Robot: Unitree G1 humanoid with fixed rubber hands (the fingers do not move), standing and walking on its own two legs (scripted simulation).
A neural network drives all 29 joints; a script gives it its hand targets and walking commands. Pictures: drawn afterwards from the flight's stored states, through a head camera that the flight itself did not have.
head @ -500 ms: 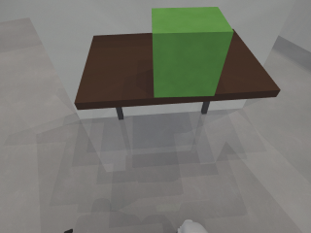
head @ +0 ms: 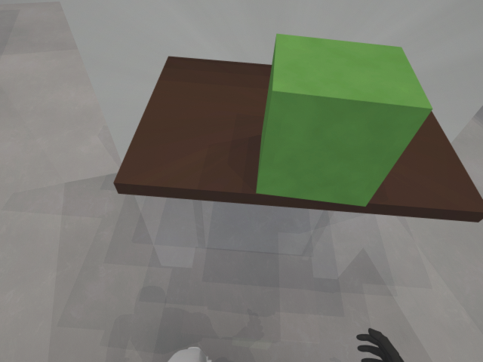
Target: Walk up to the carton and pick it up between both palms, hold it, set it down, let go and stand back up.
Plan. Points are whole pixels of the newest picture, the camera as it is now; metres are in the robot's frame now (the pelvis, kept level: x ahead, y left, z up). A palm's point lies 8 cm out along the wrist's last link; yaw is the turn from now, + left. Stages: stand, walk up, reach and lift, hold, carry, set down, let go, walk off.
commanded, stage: walk up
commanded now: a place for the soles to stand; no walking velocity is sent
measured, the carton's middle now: (323, 125) +0.54 -0.13 +0.09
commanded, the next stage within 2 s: none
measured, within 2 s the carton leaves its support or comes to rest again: neither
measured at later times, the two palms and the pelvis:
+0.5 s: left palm out of the picture +0.13 +0.22 -0.08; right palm out of the picture +0.11 -0.29 -0.11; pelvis +0.04 -0.03 +0.01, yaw -1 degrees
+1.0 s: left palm (104, 355) +0.15 +0.24 -0.09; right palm out of the picture +0.15 -0.26 -0.09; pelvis +0.05 -0.01 +0.01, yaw -2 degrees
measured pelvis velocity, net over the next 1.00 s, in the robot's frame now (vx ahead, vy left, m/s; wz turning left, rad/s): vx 0.05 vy -0.01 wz -0.03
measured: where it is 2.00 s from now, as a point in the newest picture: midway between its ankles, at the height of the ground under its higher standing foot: outside the picture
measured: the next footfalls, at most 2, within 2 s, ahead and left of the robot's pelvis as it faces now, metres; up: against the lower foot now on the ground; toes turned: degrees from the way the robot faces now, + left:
right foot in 0.24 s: +0.06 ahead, -0.16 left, +0.00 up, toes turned -1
right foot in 1.74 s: +0.14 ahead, -0.20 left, +0.00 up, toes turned -2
